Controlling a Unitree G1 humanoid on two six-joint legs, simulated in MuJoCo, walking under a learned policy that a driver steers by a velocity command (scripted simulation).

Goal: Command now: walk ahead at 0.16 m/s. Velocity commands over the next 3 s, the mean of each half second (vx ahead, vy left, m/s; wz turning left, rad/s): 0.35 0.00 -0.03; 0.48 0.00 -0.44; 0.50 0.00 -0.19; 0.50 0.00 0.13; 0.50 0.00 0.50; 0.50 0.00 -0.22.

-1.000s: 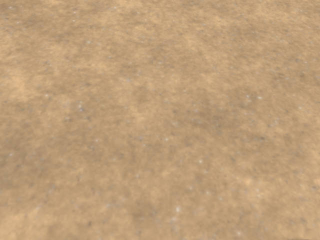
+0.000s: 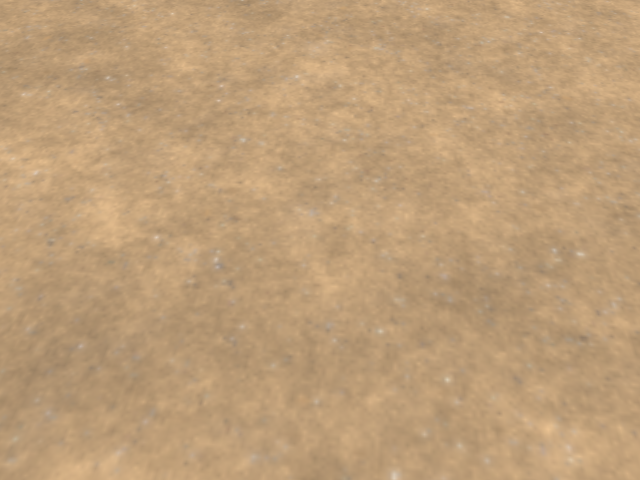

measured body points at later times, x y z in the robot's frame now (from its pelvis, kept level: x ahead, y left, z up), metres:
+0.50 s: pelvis +0.15 +0.05 +0.01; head +0.17 +0.06 +0.46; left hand +0.34 +0.29 -0.09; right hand +0.15 -0.22 -0.11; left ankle +0.06 +0.14 -0.73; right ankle +0.29 -0.12 -0.67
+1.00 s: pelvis +0.44 -0.03 +0.01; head +0.47 -0.05 +0.46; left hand +0.59 +0.23 -0.09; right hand +0.56 -0.33 -0.07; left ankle +0.64 +0.13 -0.66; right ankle +0.42 -0.09 -0.73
